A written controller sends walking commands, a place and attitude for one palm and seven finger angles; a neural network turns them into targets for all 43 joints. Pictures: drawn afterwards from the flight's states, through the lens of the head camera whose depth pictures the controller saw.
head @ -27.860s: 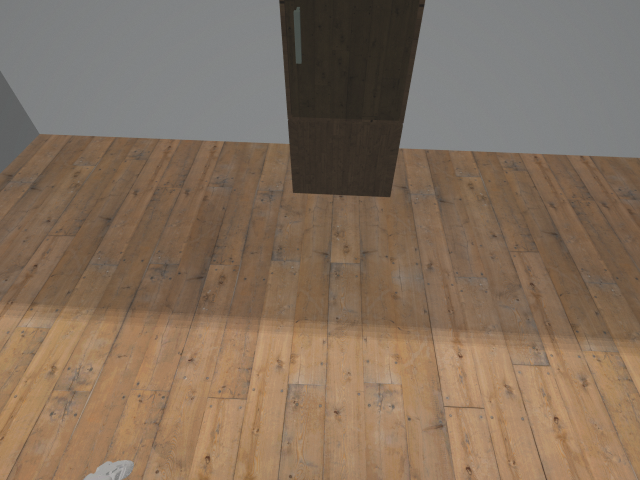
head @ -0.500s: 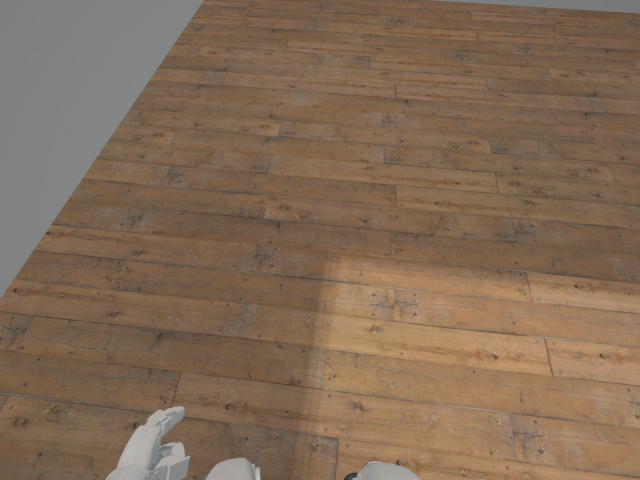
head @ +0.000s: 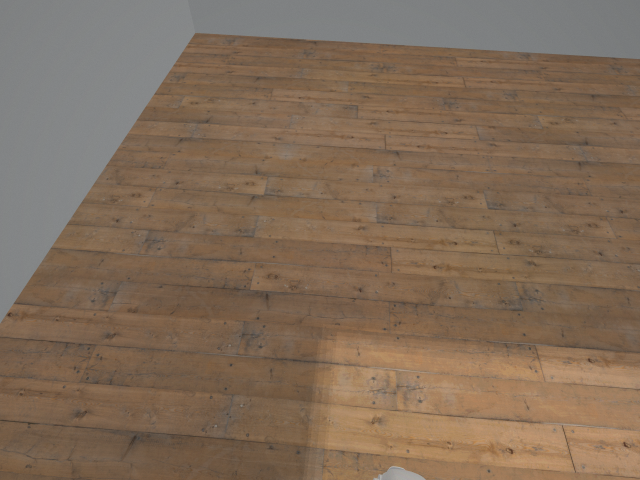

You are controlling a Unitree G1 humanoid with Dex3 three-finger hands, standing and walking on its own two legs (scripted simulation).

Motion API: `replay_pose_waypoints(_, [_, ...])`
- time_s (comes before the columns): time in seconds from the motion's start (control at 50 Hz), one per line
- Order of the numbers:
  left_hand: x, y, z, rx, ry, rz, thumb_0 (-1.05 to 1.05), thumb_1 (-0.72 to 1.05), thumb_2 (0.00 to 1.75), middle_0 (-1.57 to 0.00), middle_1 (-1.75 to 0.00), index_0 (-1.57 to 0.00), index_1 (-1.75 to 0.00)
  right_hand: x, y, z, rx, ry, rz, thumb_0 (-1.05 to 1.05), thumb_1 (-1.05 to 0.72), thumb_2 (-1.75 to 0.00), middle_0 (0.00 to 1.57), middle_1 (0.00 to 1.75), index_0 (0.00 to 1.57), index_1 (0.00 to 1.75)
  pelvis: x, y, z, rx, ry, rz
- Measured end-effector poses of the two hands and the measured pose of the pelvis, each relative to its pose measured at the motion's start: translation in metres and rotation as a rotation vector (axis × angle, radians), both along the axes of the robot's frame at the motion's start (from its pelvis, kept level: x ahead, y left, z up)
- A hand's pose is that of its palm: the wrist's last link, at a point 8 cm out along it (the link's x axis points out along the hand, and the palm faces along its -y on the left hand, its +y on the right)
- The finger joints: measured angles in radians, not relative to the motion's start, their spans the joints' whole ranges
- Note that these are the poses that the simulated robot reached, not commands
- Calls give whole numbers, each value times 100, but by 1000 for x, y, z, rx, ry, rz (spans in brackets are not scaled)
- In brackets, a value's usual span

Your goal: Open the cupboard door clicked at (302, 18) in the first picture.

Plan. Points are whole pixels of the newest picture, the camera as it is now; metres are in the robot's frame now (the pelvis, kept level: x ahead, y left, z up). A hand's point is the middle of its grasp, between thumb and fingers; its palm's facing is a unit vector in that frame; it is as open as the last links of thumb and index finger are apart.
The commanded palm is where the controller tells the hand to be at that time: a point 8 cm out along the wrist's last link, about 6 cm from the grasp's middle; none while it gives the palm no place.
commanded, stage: turn to face it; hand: left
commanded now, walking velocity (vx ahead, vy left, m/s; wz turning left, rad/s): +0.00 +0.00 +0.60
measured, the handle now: out of the picture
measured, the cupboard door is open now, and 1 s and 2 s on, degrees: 45 45 45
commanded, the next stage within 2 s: none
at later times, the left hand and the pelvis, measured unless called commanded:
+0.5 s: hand (210, 438) +0.20 +0.19 -0.18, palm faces +0.25 -0.95 -0.21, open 7.3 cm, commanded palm none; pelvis +0.15 -0.03 -0.01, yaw +15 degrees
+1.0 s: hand out of the picture +0.11 +0.11 -0.18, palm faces +0.56 -0.79 -0.24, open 7.4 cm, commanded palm none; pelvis +0.19 -0.07 -0.01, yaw +34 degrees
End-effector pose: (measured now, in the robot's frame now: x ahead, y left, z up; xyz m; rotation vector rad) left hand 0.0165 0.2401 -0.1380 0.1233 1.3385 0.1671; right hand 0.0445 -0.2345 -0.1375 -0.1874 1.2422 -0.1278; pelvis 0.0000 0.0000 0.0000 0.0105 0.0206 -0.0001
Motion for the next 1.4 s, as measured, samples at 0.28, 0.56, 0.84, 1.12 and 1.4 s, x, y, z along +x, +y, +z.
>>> replay_pose_waypoints(0.28, [148, -34, -5, 19, -184, 58, -1, 92, 90, -20, -30, -21, -30, 62, -32, -7, -9, 231, 14, 1, -92, -90, 20, 30, 20, 30, 104, -30, -6, 2, -10, 149])
replay_pose_waypoints(0.56, [168, -10, -3, 67, -143, 213, 1, 91, 90, -20, -30, -20, -30, 216, -15, -4, -15, 26, 232, 0, -91, -90, 20, 30, 20, 30, 153, -35, -8, -22, 14, 287])
replay_pose_waypoints(0.84, [120, -65, 19, 139, -97, 395, 1, 90, 90, -20, -30, -20, -30, 338, -48, 0, -18, -14, 427, 1, -91, -90, 20, 30, 20, 30, 186, -80, -1, 33, 7, 485])
replay_pose_waypoints(1.12, [30, -86, -22, 53, 47, 658, 1, 90, 90, -20, -30, -20, -30, 396, 42, 9, -26, -125, 729, 0, -91, -90, 20, 30, 20, 30, 186, -70, -17, 2, -4, 677])
replay_pose_waypoints(1.4, [79, -83, 11, 211, -147, 726, 1, 90, 90, -20, -30, -20, -30, 405, 12, -18, -10, 26, 790, 1, -91, -90, 20, 30, 21, 30, 218, -101, -16, -4, 5, 841])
